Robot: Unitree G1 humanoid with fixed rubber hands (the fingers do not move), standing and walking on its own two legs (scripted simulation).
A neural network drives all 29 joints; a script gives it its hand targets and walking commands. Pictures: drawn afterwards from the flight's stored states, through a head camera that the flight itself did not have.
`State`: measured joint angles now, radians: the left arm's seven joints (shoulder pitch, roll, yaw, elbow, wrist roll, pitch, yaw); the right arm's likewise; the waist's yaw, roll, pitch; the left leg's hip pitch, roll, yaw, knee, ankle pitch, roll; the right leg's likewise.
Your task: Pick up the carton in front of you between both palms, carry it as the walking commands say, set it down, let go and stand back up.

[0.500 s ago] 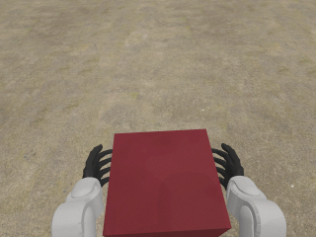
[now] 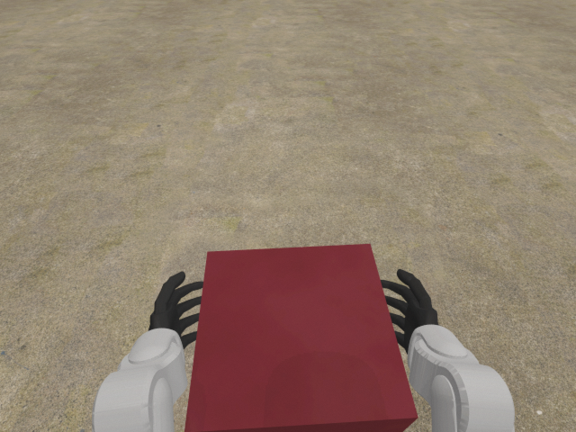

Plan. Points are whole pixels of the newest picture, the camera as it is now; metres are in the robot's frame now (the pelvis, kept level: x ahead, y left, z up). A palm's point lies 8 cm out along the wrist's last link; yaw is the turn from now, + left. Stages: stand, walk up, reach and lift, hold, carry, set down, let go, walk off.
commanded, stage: carry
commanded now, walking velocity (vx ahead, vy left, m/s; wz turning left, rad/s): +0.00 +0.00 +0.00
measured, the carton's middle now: (294, 362) +0.23 +0.00 +0.01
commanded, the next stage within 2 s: hold in 1.70 s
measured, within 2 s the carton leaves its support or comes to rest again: neither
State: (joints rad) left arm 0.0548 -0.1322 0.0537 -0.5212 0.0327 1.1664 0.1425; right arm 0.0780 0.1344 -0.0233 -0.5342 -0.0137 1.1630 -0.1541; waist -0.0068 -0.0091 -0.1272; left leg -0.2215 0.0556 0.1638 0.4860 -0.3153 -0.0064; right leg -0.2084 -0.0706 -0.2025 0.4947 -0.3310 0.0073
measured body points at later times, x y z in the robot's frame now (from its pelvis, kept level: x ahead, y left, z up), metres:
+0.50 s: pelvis -0.01 +0.00 +0.00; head -0.03 +0.00 +0.45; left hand +0.24 +0.15 +0.06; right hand +0.23 -0.15 +0.06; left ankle -0.05 +0.11 -0.74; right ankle -0.06 -0.10 -0.74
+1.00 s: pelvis -0.05 +0.00 +0.00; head -0.05 -0.01 +0.45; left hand +0.25 +0.15 +0.02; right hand +0.24 -0.15 +0.02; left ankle -0.05 +0.11 -0.74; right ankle -0.06 -0.10 -0.74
